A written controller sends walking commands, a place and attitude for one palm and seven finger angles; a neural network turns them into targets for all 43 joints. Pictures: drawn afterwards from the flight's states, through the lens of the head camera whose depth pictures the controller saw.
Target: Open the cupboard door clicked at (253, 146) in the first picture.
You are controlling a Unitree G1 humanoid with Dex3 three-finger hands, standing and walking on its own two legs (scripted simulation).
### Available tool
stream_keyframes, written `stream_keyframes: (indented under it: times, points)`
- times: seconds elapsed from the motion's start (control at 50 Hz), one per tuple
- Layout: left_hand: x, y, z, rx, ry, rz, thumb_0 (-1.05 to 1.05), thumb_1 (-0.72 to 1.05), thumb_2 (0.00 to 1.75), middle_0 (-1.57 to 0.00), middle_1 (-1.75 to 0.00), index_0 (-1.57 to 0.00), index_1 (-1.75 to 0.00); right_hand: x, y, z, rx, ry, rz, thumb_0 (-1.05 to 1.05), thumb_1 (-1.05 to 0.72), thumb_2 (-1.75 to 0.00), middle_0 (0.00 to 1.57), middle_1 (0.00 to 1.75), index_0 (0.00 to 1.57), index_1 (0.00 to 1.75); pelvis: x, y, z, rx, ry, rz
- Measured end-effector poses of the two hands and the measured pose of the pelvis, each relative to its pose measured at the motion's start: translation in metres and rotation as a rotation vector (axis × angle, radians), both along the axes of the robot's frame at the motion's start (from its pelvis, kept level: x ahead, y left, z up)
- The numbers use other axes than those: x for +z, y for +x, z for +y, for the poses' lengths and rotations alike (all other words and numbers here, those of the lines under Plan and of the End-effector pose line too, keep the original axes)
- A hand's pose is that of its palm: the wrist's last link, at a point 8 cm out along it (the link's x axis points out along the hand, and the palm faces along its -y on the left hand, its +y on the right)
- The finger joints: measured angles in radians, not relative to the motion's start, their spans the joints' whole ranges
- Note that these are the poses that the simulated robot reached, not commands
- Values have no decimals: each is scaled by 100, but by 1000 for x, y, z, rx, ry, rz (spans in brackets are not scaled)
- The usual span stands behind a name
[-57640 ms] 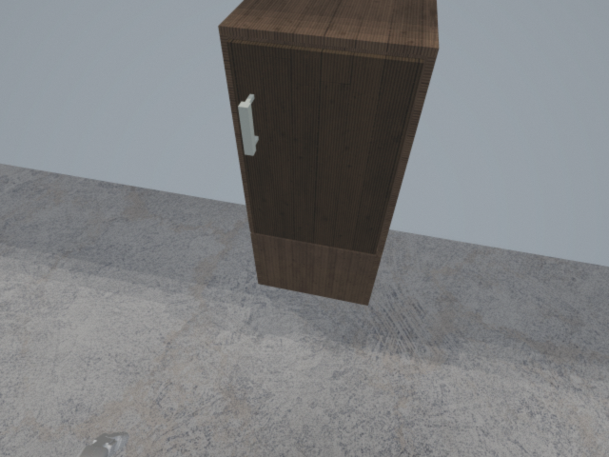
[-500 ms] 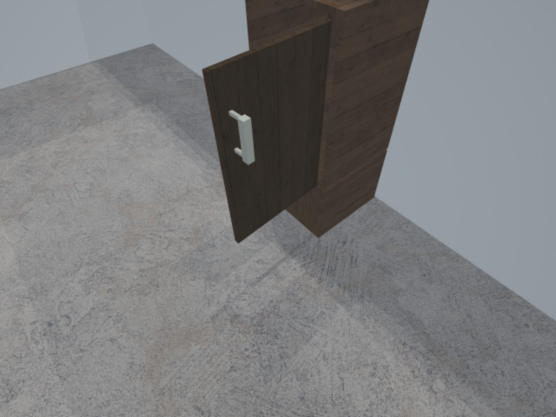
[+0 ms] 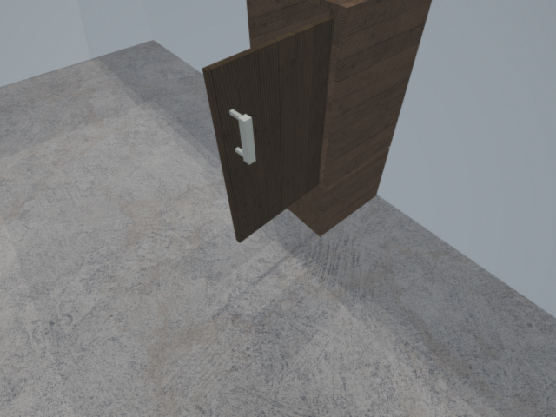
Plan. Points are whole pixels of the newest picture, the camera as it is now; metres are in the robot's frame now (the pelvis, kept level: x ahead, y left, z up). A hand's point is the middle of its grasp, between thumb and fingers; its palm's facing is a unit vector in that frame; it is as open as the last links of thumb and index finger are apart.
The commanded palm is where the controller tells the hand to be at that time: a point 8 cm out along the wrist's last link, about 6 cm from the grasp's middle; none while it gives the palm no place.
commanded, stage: look to check the result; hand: left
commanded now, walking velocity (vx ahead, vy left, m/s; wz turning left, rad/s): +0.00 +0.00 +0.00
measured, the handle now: (242, 136) +0.71 +0.13 -0.01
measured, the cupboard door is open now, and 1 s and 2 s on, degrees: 94 94 94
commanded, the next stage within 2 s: stand and wait in 0.08 s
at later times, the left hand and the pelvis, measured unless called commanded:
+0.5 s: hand out of the picture +0.05 +0.19 -0.17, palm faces +0.00 -0.96 -0.27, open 7.4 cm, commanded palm none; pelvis +0.01 -0.01 +0.00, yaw +0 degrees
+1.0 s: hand out of the picture +0.07 +0.21 -0.16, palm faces -0.01 -0.95 -0.30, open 7.4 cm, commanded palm none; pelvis +0.02 -0.02 +0.00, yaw +0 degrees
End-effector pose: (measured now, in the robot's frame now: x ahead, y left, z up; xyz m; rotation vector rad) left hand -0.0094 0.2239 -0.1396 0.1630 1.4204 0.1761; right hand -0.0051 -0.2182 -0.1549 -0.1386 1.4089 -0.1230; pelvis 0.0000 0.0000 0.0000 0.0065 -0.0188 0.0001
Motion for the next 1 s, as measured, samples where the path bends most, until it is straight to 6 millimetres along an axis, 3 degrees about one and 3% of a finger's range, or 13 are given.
stream_keyframes:
  times: [0.5, 1.0]
  points:
    - [8, 51, 13, -43, 55, -84, 1, 91, 90, -20, -30, -21, -29, 7, 21, -42, 6, -62, -11, 1, -91, -90, 20, 30, 20, 30, 1, 11, -13, 0, 0, 3]
    - [15, 75, 27, -63, 91, -113, 1, 91, 90, -20, -30, -21, -29, 12, 47, -60, 15, -96, -54, 1, -91, -90, 20, 30, 20, 30, 2, 19, -15, -7, -3, 9]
